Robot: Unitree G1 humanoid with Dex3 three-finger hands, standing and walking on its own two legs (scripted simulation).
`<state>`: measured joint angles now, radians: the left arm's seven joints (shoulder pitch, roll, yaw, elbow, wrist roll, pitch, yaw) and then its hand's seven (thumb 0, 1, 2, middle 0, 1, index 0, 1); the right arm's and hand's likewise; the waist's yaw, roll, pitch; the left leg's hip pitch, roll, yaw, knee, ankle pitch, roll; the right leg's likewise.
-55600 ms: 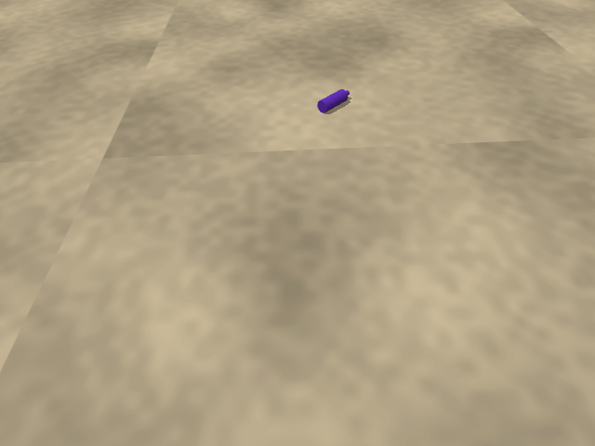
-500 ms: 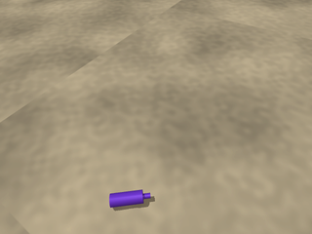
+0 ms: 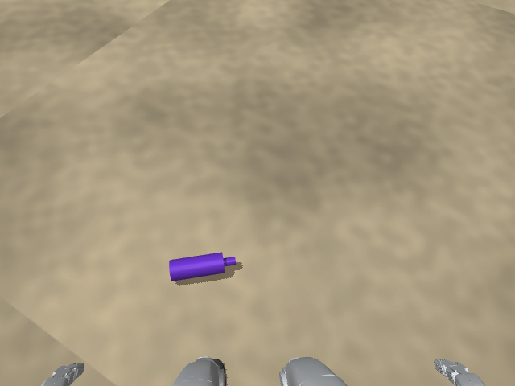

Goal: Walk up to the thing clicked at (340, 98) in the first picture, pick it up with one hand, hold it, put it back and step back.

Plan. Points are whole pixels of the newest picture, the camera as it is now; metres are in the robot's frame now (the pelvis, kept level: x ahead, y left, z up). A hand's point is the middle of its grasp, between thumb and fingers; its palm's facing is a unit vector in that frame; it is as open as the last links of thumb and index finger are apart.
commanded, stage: step back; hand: left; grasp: from above
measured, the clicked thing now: (203, 265) +0.54 +0.17 -0.72
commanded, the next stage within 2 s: none
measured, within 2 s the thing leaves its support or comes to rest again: neither
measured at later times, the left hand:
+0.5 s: hand out of the picture -0.01 +0.26 -0.14, palm faces +0.06 -0.92 -0.39, open 7.4 cm
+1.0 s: hand out of the picture -0.22 +0.22 -0.14, palm faces -0.02 -0.91 -0.42, open 7.3 cm
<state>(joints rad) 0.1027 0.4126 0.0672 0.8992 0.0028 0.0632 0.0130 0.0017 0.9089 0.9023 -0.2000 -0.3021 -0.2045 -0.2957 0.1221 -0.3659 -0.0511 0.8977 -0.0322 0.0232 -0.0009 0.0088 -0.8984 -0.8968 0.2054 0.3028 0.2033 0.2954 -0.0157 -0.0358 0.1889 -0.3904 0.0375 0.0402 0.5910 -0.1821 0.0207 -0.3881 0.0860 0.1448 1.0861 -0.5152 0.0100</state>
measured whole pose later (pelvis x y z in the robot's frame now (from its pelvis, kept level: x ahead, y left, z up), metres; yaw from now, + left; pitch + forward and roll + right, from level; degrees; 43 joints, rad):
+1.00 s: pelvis -0.29 -0.05 -0.01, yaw -1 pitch -4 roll -1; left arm 0.20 0.35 0.07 0.86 0.04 0.04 -0.01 0.00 0.91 0.90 -0.20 -0.30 -0.21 -0.30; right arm 0.09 -0.41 -0.06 0.83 -0.02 0.06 -0.02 0.01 -0.90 -0.90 0.20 0.30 0.20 0.30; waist 0.01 0.07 0.18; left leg -0.47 0.01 -0.06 0.81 -0.39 0.00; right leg -0.25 0.05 0.02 0.69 -0.37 -0.03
